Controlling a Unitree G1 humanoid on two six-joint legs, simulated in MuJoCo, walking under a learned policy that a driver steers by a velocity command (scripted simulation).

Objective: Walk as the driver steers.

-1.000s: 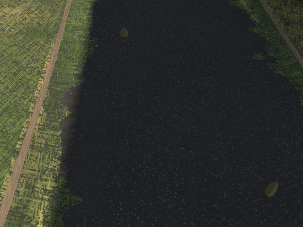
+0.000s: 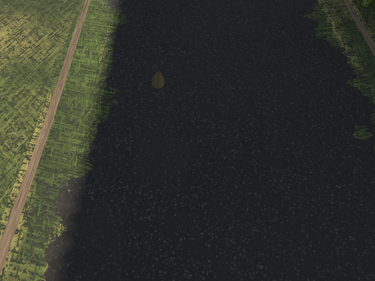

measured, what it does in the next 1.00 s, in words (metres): walks ahead: right foot, then left foot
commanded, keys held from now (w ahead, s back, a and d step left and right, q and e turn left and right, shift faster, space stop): w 0.24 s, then w+e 0.42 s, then w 0.12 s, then q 0.22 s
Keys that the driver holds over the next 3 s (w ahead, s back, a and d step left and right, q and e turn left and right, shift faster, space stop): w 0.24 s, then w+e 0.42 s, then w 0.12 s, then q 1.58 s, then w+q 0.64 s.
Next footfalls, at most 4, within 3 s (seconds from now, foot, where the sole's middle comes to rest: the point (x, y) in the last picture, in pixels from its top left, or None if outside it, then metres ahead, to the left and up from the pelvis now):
0.44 right None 0.42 -0.15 -0.77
0.94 left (190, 214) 0.73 0.00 -0.77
1.42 right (245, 222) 0.70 -0.22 -0.77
1.86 left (176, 238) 0.63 0.05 -0.77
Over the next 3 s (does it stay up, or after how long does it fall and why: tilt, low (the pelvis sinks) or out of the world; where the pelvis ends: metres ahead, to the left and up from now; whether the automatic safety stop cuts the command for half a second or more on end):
stays up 0.68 0.11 0.00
